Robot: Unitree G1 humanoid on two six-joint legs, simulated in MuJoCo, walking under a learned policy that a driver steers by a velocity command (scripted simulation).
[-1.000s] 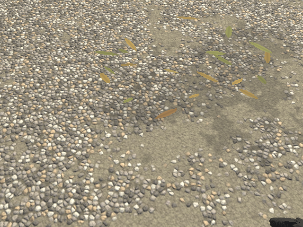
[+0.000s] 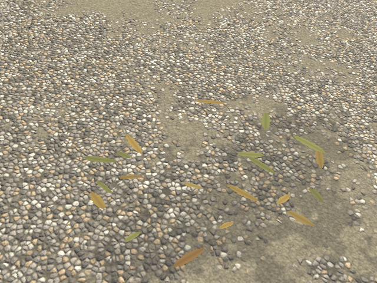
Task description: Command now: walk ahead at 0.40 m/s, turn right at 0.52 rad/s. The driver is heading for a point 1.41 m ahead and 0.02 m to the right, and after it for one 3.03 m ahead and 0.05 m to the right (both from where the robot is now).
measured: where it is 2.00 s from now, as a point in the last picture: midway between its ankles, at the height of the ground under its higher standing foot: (190, 169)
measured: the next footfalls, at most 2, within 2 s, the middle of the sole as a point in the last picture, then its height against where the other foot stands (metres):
right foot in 0.32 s outside the picture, level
left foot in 0.88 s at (197, 261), level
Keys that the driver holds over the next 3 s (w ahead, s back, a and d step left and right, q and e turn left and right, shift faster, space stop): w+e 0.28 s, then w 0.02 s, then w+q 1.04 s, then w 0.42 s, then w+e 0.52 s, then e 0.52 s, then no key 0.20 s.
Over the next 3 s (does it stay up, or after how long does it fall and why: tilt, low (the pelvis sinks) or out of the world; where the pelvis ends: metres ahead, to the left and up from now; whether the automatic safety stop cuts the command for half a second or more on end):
stays up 1.40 0.05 -0.01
